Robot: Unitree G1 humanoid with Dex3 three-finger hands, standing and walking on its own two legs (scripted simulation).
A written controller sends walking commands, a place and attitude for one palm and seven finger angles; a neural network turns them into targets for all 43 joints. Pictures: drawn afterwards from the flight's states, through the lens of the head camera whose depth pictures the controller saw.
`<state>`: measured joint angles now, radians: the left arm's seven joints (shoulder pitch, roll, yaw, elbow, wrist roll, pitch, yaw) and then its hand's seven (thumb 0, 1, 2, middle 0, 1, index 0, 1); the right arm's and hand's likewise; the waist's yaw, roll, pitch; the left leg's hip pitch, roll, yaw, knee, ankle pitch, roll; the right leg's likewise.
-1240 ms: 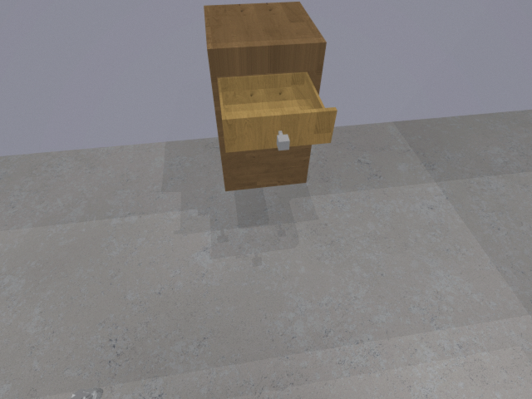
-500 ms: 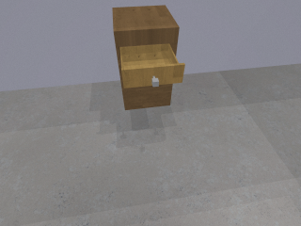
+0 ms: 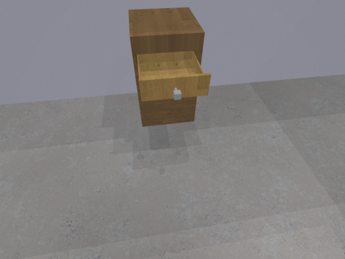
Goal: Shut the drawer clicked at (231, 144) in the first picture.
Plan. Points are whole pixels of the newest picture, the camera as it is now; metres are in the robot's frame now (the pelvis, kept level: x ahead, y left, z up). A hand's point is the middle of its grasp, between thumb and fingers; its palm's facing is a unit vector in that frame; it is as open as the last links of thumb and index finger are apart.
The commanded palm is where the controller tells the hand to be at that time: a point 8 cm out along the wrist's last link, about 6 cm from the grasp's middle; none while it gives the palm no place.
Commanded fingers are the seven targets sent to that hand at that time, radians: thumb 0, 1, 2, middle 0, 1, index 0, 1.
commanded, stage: look at it before walking up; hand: left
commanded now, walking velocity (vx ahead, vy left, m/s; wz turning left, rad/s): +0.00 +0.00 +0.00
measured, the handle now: (176, 92) +0.95 +0.03 -0.21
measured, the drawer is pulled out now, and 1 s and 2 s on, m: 0.28 0.28 0.28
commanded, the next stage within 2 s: walk to a spot facing it in 0.20 s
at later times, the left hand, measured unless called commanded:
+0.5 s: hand out of the picture +0.06 +0.24 -0.17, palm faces -0.05 -0.95 -0.31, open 7.4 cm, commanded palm none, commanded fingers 0.00 0.90 0.90 -0.20 -0.30 -0.20 -0.30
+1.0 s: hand out of the picture +0.04 +0.19 -0.17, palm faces -0.18 -0.97 -0.19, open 7.4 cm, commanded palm none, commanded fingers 0.00 0.90 0.90 -0.20 -0.30 -0.20 -0.30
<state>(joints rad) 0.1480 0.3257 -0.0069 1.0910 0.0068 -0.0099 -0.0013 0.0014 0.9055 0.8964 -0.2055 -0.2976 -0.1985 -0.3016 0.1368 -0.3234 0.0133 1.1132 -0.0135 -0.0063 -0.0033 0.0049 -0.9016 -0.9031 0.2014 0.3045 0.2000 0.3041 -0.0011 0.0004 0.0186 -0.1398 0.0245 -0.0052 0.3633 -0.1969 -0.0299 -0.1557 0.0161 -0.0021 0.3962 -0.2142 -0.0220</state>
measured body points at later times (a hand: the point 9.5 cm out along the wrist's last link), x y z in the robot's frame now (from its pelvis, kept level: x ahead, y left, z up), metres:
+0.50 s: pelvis +0.00 +0.01 -0.01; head +0.00 +0.00 +0.44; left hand +0.07 +0.29 -0.14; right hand +0.07 -0.28 -0.14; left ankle +0.00 +0.14 -0.75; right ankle +0.00 -0.10 -0.75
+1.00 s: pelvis +0.03 +0.00 +0.00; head +0.05 +0.00 +0.45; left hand +0.05 +0.24 -0.15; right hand +0.08 -0.27 -0.13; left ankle +0.11 +0.12 -0.70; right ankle +0.00 -0.10 -0.75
